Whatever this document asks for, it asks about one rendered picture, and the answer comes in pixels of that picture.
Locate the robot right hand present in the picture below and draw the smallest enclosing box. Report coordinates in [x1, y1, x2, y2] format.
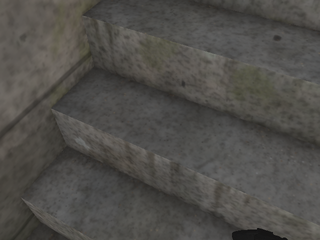
[232, 228, 288, 240]

